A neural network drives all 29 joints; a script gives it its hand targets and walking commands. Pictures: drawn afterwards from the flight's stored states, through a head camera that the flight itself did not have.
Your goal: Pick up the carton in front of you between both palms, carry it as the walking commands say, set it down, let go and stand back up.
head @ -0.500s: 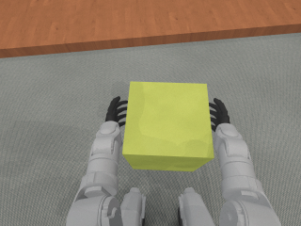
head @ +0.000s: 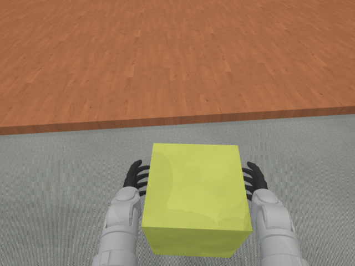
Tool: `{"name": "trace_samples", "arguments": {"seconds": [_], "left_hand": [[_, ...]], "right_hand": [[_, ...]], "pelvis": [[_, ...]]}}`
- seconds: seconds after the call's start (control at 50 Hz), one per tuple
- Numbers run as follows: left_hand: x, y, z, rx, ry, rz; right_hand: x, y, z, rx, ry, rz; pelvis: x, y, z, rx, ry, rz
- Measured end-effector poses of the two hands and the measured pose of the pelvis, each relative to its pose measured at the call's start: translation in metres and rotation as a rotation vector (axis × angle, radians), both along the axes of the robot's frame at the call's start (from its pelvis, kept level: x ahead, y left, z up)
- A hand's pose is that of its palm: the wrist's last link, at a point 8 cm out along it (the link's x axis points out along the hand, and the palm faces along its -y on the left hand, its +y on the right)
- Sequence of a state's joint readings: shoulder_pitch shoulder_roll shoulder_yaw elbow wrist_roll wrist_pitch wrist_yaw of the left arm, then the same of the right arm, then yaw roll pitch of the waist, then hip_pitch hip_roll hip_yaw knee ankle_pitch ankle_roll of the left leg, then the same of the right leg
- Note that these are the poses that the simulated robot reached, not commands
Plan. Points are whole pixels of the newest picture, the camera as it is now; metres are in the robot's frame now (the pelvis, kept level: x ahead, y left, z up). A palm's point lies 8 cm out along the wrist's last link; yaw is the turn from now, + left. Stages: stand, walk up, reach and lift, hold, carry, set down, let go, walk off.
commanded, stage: reach and lift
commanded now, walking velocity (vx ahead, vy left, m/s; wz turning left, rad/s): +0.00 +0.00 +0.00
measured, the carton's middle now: (193, 203) +0.31 +0.00 -0.06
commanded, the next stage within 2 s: hold in 1.10 s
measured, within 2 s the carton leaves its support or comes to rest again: neither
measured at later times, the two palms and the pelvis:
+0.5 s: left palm (128, 188) +0.29 +0.15 +0.04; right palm (262, 191) +0.29 -0.15 +0.04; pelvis -0.01 +0.00 +0.01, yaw +0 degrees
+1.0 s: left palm (127, 185) +0.30 +0.15 +0.05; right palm (263, 187) +0.30 -0.15 +0.05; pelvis +0.01 +0.00 +0.02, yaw +0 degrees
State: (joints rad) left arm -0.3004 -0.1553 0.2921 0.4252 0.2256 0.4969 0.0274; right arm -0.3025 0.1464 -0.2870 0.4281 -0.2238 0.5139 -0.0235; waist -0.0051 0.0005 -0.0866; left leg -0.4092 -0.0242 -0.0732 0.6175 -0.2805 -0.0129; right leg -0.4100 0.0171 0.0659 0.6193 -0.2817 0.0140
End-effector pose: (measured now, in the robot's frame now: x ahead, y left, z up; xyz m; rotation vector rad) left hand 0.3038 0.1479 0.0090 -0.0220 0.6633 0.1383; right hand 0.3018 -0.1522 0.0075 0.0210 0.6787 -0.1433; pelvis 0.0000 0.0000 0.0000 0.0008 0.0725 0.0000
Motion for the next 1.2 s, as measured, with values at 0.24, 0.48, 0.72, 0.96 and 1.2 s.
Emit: {"name": "trace_samples", "arguments": {"seconds": [0.24,0.48,0.72,0.96,1.2], "left_hand": [[-0.014,0.002,0.024,0.014,0.023,-0.013],[-0.01,0.001,0.028,0.016,0.009,-0.015],[-0.005,0.002,0.034,0.035,0.013,-0.029],[-0.005,0.001,0.038,0.047,0.017,-0.039],[-0.012,0.002,0.049,0.046,-0.007,-0.035]], "right_hand": [[-0.014,0.002,0.025,-0.019,0.022,0.016],[-0.01,0.001,0.029,-0.02,0.008,0.015],[-0.005,0.001,0.034,-0.037,0.012,0.03],[-0.006,0.001,0.038,-0.048,0.016,0.037],[-0.012,0.002,0.05,-0.049,-0.008,0.036]], "pelvis": [[-0.008,0.0,0.01,-0.002,-0.14,-0.001],[-0.011,0.001,0.012,-0.001,-0.149,-0.004],[0.003,0.0,0.017,-0.002,-0.155,-0.003],[0.011,0.0,0.019,-0.002,-0.164,-0.002],[0.008,0.0,0.02,-0.002,-0.182,-0.003]]}}
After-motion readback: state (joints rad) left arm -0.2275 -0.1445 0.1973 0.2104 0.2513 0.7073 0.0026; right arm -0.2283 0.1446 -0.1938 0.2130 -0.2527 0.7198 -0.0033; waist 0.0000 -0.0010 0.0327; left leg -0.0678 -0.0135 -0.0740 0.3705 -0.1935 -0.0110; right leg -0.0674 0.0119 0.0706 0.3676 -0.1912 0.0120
